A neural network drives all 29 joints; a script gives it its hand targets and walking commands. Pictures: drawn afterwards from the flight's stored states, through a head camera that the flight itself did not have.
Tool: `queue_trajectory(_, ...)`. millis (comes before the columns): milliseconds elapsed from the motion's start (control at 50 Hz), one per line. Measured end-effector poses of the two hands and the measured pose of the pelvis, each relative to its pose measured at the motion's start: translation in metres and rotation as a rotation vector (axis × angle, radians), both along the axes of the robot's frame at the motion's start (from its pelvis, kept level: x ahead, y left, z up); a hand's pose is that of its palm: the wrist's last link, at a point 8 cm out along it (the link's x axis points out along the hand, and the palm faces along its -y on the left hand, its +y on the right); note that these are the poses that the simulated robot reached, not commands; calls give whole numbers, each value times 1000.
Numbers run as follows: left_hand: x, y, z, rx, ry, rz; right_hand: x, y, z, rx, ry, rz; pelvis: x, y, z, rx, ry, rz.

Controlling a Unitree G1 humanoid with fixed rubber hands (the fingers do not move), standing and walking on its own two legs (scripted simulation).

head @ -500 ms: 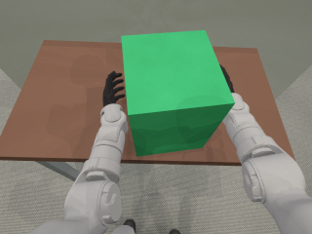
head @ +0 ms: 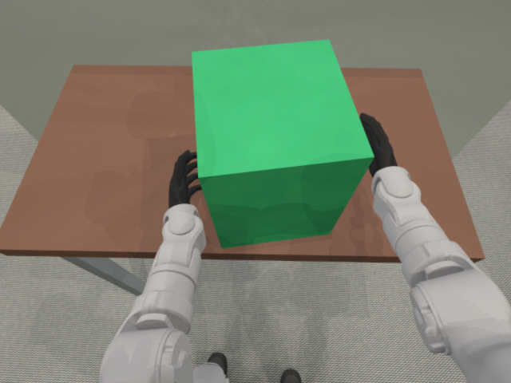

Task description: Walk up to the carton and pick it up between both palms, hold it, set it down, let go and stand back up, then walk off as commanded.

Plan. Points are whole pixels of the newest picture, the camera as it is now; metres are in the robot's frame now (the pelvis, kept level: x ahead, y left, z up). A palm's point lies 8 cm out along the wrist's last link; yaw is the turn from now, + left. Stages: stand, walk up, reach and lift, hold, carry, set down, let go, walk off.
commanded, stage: set down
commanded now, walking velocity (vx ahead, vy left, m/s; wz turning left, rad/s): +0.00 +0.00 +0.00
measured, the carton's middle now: (269, 155) +0.44 +0.05 +0.04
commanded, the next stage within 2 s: none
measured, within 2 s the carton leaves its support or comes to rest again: neither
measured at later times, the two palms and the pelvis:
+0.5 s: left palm (159, 247) +0.27 +0.20 +0.01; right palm (404, 222) +0.35 -0.16 +0.03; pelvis -0.06 +0.01 +0.00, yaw +0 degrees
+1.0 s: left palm (148, 270) +0.24 +0.20 +0.01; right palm (421, 258) +0.30 -0.19 +0.01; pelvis -0.05 +0.01 +0.00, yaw +0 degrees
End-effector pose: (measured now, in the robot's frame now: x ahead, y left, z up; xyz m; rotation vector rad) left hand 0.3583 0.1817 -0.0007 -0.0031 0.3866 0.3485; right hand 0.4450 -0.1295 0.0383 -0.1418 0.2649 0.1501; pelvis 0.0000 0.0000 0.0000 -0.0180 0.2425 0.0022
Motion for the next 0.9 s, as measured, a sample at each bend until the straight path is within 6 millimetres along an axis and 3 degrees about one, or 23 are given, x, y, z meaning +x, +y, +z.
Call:
queue_trajectory(140, -14, 6, 5, -13, -47, -14, -22, -3, 1, -16, -11, -14, -14, 7, -1, -9, -15, -1)
queue_trajectory(240, -38, 19, 12, 6, -82, 25, -42, -1, 0, 10, -13, -14, -26, 10, -1, -10, -32, 0)
queue_trajectory(420, -79, 21, 3, -9, -31, 53, -85, -26, -9, 30, 37, -51, -49, 11, -2, -12, -63, -2)
queue_trajectory(520, -85, 12, 7, -14, -40, 40, -98, -34, -9, 45, 53, -45, -56, 11, -3, -12, -76, -2)
queue_trajectory(660, -87, 6, 11, -9, -40, 26, -101, -38, -5, 67, 42, -39, -58, 10, -3, -10, -80, -3)
queue_trajectory(900, -108, 14, 5, -11, -31, 32, -130, -52, -28, 73, 67, -49, -53, 9, -3, -9, -74, -2)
